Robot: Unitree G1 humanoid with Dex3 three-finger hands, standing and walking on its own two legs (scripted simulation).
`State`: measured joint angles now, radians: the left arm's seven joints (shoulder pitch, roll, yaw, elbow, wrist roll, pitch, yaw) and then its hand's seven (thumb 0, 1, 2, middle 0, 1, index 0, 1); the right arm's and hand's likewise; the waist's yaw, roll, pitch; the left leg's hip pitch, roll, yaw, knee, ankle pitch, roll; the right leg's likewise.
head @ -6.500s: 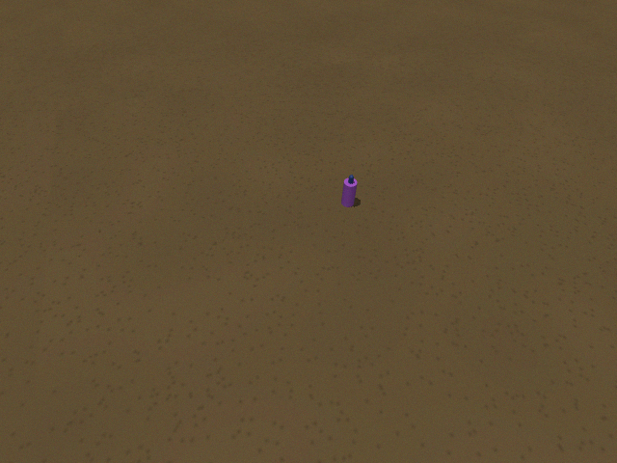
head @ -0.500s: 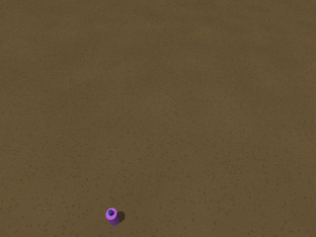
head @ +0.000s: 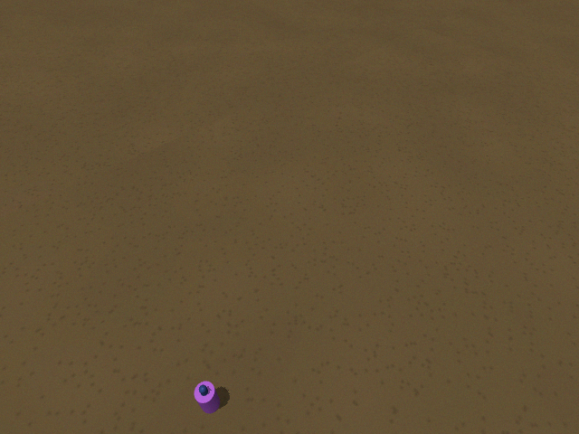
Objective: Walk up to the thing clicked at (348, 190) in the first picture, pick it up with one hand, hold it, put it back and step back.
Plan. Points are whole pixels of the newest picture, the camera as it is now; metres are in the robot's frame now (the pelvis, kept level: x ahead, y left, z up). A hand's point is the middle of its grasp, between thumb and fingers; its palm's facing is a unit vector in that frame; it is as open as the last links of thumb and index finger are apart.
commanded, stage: stand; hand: left
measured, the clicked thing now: (206, 396) +0.35 +0.23 -0.70
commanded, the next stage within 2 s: go down in 0.68 s
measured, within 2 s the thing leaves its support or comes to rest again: neither
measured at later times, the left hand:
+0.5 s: hand out of the picture +0.07 +0.25 -0.16, palm faces -0.03 -0.94 -0.34, open 7.3 cm
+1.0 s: hand out of the picture +0.16 +0.25 -0.17, palm faces +0.05 -0.95 -0.32, open 10.5 cm
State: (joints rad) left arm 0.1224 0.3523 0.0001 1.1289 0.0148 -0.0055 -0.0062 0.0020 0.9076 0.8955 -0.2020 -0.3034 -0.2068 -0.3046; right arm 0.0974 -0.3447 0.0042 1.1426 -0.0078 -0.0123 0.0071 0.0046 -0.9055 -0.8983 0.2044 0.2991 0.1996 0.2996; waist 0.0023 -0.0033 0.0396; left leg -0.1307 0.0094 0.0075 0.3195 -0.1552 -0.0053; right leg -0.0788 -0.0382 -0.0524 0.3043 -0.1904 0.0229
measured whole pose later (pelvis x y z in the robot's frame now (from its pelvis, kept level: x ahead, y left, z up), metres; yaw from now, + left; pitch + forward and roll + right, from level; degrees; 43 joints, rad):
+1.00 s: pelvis -0.01 +0.00 -0.02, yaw -1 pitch +6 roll +0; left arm -0.06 0.35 0.17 1.08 0.05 -0.02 -0.02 0.00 0.55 0.54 -0.08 -0.13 -0.09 -0.12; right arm 0.20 -0.26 -0.01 0.82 0.03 -0.05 -0.03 0.00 -0.97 -0.91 0.20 0.30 0.20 0.30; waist -0.02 -0.02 0.01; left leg -0.43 0.03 0.01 0.57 -0.26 -0.01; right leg -0.38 -0.03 -0.04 0.57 -0.29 0.01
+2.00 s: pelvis -0.07 +0.00 -0.27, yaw -4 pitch +32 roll -5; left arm -0.15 0.63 0.71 0.85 -0.16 -0.30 -0.53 -0.02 -0.59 0.02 -0.05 -0.06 -0.07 -0.05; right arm 0.09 -0.30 0.02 0.67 -0.03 -0.19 -0.06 0.01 -0.90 -0.89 0.21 0.30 0.20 0.30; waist 0.00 -0.03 -0.16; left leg -1.75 0.05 -0.08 1.83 -0.64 -0.01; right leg -1.66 -0.01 -0.07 1.79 -0.68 0.00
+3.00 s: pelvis -0.09 +0.00 -0.37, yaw -7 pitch +32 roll -6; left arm -0.36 0.84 0.87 1.00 -0.22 -0.32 -0.71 -0.02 -0.57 0.10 -0.04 -0.10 -0.05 -0.09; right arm 0.07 -0.34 0.08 0.72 -0.05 -0.22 -0.09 0.01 -0.88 -0.90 0.21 0.30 0.20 0.30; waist 0.00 -0.05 -0.12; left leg -2.06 0.06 -0.12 2.15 -0.66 -0.02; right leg -1.97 0.00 -0.09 2.11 -0.70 0.00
